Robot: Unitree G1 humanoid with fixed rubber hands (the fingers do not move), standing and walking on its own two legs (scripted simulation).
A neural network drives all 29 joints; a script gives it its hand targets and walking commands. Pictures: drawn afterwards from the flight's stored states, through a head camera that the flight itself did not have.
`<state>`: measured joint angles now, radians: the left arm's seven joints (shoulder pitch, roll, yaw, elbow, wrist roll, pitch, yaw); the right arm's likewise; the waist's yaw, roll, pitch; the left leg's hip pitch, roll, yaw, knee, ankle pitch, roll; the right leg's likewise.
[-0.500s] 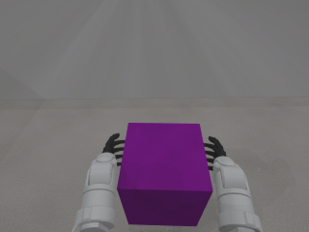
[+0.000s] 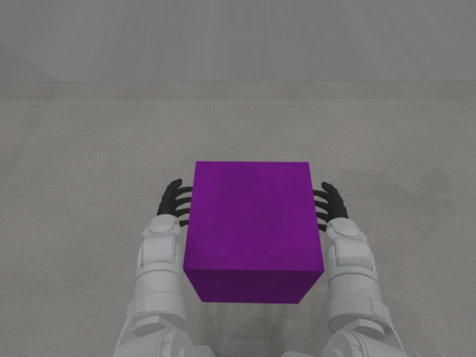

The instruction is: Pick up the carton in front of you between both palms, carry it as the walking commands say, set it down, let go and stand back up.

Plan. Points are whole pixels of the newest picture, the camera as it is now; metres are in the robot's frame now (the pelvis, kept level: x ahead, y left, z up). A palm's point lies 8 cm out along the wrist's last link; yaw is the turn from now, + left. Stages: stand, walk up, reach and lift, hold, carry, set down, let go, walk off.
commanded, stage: set down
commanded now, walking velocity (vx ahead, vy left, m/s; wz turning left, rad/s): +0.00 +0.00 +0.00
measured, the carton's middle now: (250, 238) +0.34 +0.01 -0.09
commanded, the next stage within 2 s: none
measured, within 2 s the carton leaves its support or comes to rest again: neither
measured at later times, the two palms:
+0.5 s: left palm (189, 241) +0.36 +0.15 -0.18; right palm (314, 242) +0.38 -0.14 -0.19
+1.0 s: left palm (195, 254) +0.39 +0.16 -0.35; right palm (297, 248) +0.43 -0.13 -0.35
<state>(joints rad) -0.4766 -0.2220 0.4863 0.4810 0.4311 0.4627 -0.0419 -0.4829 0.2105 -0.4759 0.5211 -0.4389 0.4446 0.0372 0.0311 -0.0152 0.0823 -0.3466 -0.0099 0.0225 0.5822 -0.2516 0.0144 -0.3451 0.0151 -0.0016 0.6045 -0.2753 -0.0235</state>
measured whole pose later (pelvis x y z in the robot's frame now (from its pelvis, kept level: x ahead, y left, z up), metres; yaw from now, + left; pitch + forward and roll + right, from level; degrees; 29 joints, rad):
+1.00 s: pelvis -0.07 +0.00 -0.26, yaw +0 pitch +45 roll +2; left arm -0.94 -0.09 0.53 0.56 0.19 0.28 0.08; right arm -1.06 -0.06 -0.36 0.76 -0.20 0.28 -0.04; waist 0.05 -0.02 -0.12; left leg -1.98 -0.02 0.01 1.70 -0.50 -0.02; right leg -2.00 0.04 0.00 1.72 -0.50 -0.02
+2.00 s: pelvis -0.08 +0.00 -0.39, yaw +1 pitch +39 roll +3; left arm -1.30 0.10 0.45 0.88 0.00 0.21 0.12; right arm -1.47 -0.30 -0.12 1.12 -0.04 0.20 -0.07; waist 0.10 0.02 0.24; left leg -2.29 -0.07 0.01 2.16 -0.57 -0.05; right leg -2.32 0.05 0.01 2.19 -0.56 -0.03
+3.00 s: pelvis -0.08 +0.00 -0.40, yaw +0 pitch +34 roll +4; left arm -1.33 0.24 0.28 1.05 -0.19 0.03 0.14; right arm -1.53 -0.52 0.10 1.19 0.23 0.08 -0.03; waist 0.09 0.02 0.41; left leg -2.22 -0.06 0.02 2.21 -0.59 -0.04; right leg -2.25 0.05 0.02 2.25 -0.58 -0.02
